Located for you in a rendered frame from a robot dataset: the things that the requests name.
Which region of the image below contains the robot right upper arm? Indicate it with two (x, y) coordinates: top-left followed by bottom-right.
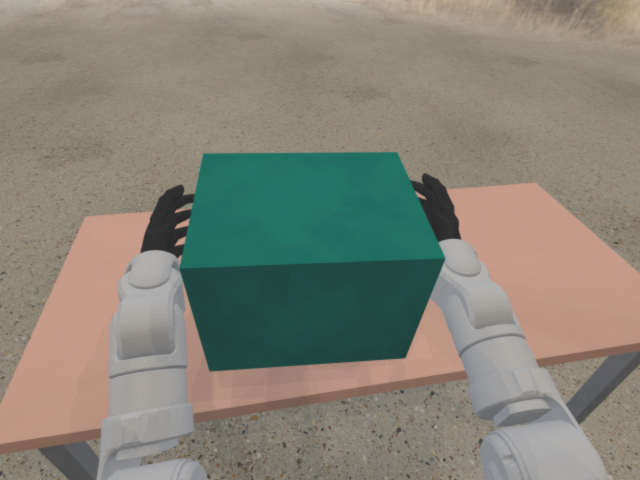
(480, 420), (607, 480)

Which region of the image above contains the robot left upper arm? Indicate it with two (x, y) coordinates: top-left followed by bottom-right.
(107, 458), (208, 480)

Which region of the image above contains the table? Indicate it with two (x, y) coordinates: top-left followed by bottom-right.
(0, 183), (640, 480)

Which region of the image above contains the robot left forearm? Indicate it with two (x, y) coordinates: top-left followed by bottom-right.
(96, 250), (194, 480)

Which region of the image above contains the robot right forearm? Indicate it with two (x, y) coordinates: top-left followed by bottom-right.
(430, 239), (609, 480)

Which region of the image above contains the left robot hand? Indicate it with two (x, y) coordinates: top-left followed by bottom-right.
(140, 185), (195, 259)

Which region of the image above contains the carton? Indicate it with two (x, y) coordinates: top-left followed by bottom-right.
(179, 152), (445, 371)

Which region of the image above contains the right robot hand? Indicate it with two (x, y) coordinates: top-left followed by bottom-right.
(410, 173), (462, 242)

